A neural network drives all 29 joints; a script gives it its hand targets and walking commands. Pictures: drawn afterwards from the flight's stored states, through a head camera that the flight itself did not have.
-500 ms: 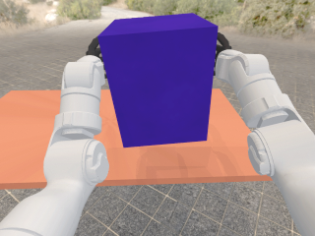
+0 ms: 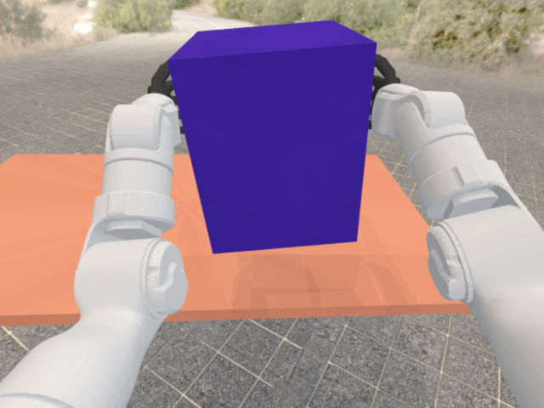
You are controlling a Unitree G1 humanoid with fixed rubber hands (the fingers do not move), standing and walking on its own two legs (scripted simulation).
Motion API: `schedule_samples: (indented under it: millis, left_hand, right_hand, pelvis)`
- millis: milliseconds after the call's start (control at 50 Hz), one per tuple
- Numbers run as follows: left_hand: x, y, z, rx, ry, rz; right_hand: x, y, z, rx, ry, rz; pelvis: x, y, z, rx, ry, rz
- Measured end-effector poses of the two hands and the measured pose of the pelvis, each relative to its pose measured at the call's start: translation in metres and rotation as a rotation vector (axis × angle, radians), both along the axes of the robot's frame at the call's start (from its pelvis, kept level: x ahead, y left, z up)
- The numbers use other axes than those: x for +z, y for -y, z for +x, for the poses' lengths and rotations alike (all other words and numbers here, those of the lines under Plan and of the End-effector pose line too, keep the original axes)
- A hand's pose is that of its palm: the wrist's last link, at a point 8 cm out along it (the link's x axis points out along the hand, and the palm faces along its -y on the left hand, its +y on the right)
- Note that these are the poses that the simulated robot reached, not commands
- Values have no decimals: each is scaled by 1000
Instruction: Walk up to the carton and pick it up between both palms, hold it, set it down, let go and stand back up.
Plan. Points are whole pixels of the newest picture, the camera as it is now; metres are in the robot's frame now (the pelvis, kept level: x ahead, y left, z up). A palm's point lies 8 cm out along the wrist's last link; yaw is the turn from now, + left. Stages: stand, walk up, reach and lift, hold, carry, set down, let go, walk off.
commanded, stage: hold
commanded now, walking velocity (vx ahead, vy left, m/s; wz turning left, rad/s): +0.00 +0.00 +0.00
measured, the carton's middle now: (274, 133) +0.39 +0.00 +0.30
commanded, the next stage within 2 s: none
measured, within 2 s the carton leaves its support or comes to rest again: neither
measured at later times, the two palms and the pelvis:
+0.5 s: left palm (164, 111) +0.38 +0.15 +0.33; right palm (384, 106) +0.37 -0.14 +0.34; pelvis +0.00 +0.00 +0.00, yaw +0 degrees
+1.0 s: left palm (164, 112) +0.38 +0.15 +0.33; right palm (385, 108) +0.37 -0.14 +0.34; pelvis +0.00 +0.00 +0.00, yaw +0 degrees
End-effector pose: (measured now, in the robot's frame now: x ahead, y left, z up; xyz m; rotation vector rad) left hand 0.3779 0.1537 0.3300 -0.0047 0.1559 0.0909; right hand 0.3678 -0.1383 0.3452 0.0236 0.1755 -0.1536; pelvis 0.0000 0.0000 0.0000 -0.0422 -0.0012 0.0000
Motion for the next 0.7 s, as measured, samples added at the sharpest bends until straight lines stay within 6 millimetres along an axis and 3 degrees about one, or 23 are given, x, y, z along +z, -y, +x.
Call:
schedule_samples:
  millis: [700]
  left_hand:
    - [0,6,4,-7,9,16]
  right_hand:
    - [-4,5,2,-5,6,0]
  pelvis:
    - [0,1,2,9,0,-2]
